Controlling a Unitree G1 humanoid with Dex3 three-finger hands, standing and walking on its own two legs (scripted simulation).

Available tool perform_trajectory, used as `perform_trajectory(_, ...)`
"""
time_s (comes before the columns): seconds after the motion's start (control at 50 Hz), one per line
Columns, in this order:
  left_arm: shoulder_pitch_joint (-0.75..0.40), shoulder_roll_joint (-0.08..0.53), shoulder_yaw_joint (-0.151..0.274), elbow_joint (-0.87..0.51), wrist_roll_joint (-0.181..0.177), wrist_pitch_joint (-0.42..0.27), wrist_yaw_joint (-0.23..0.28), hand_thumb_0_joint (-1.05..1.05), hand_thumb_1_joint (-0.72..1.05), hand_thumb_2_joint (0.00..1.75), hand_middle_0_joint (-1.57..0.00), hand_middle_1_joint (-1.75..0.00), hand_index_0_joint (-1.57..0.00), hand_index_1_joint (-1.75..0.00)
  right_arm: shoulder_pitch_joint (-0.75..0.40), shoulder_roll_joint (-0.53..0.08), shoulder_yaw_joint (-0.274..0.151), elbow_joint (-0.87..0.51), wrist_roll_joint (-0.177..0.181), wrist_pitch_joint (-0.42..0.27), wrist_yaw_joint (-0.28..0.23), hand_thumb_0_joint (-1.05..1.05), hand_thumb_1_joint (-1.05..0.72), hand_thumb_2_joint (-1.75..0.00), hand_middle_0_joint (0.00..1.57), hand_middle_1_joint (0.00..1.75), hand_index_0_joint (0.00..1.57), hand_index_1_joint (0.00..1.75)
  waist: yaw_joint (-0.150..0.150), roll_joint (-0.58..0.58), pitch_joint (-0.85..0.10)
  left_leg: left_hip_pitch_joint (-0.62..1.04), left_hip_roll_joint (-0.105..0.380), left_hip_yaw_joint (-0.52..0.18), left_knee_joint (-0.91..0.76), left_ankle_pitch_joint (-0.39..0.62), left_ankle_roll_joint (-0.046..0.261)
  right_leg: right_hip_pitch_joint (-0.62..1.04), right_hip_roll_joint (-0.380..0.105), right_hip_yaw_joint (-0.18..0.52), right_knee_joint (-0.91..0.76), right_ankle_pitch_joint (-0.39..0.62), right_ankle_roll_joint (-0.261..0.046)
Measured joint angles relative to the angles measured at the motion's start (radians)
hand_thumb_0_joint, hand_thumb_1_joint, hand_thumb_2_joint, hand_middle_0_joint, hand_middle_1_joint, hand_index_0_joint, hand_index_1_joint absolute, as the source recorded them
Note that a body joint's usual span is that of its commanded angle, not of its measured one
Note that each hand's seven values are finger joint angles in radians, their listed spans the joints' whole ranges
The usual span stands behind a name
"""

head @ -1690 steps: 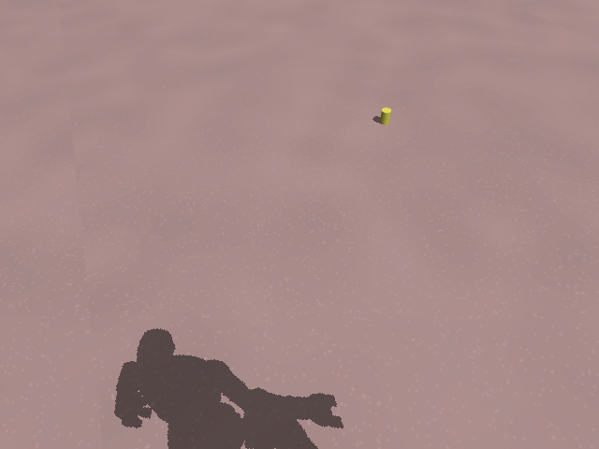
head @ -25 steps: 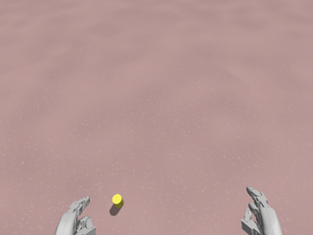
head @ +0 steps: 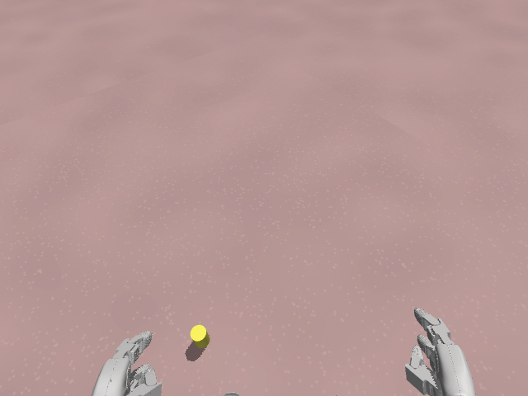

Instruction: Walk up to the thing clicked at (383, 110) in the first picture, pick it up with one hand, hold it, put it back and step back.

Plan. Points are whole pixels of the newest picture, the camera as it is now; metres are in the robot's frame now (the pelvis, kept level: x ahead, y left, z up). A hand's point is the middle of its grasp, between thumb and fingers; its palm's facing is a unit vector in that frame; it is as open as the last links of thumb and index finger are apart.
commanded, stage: home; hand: left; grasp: from above
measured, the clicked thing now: (200, 336) +0.43 +0.25 -0.68
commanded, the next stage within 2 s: stand in 0.86 s
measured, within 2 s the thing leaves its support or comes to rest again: neither
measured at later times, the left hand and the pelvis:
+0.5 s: hand (158, 385) +0.17 +0.18 -0.04, palm faces +0.04 -0.98 -0.21, open 7.4 cm; pelvis +0.00 +0.00 +0.00, yaw +0 degrees
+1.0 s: hand (160, 387) +0.17 +0.18 -0.05, palm faces +0.02 -0.97 -0.26, open 7.4 cm; pelvis +0.00 +0.00 +0.00, yaw +0 degrees
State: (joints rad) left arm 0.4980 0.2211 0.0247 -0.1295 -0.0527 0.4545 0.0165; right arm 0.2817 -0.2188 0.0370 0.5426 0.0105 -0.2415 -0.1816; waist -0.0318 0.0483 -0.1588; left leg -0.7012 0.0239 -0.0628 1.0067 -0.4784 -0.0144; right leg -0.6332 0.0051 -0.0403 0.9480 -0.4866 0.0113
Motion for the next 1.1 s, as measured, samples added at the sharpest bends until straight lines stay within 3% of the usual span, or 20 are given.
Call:
perform_trajectory(0.96, 0.004, 0.002, -0.001, -0.011, -0.002, -0.005, 0.002, 0.01, 0.9, 0.9, -0.2, -0.29, -0.2, -0.3, 0.009, -0.002, -0.005, -0.011, 0.002, 0.019, 0.005, 0.01, -0.9, -0.9, 0.2, 0.3, 0.21, 0.3, 0.0, 0.001, -0.007, -0.009, 0.002, -0.004, 0.01, -0.006, -0.005, -0.011, 0.003, -0.003, 0.014, -0.009, -0.005)
perform_trajectory(1.04, -0.169, 0.034, -0.032, 0.323, 0.082, -0.239, 0.014, 0.01, 0.9, 0.9, -0.2, -0.3, -0.2, -0.3, -0.075, -0.028, -0.02, 0.138, -0.088, 0.113, 0.084, 0.01, -0.9, -0.9, 0.2, 0.3, 0.21, 0.3, 0.045, -0.04, 0.105, 0.115, -0.015, 0.025, -0.064, 0.028, 0.001, 0.089, -0.017, 0.023, -0.017, 0.006, -0.01)
perform_trajectory(1.1, -0.248, 0.053, -0.023, 0.529, 0.102, -0.322, 0.012, 0.01, 0.9, 0.9, -0.2, -0.3, -0.2, -0.3, -0.107, -0.05, -0.03, 0.217, -0.084, 0.17, 0.139, 0.01, -0.9, -0.9, 0.2, 0.3, 0.21, 0.3, 0.056, -0.057, 0.151, 0.185, -0.027, 0.036, -0.131, 0.06, 0.004, 0.146, -0.03, 0.033, -0.061, 0.027, -0.007)
